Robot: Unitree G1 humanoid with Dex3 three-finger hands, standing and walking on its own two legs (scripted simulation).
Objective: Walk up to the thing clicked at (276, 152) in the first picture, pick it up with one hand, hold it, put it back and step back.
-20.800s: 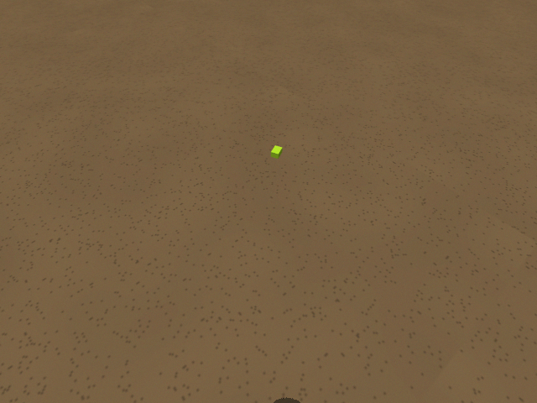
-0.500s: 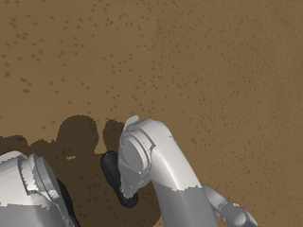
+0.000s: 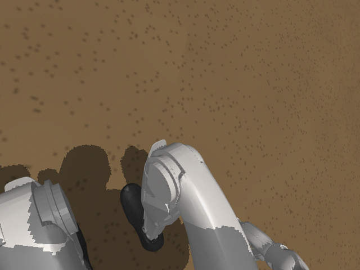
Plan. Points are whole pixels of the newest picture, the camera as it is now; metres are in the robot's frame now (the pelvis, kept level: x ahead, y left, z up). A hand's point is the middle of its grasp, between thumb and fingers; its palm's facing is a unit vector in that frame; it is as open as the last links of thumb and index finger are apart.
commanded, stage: settle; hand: left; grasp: from above
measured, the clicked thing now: out of the picture +0.44 +0.35 -0.29
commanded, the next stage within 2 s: lift in 1.02 s
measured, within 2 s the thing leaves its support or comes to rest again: leaves its support in 0.46 s
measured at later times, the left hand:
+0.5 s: hand out of the picture +0.40 +0.36 -0.25, palm faces -0.46 -0.16 -0.87, open 7.3 cm
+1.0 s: hand out of the picture +0.40 +0.35 -0.15, palm faces -0.47 -0.08 -0.88, open 7.2 cm
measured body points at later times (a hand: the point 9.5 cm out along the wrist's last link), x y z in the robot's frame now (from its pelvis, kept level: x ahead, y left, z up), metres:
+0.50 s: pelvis +0.00 +0.00 +0.00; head +0.27 +0.14 +0.33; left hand +0.42 +0.36 -0.20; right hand +0.09 -0.25 -0.06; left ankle +0.07 +0.11 -0.28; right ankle +0.11 -0.08 -0.28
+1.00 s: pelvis +0.00 -0.01 +0.03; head +0.22 +0.12 +0.40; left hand +0.42 +0.35 -0.10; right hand +0.13 -0.25 -0.06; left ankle +0.07 +0.11 -0.28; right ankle +0.11 -0.08 -0.28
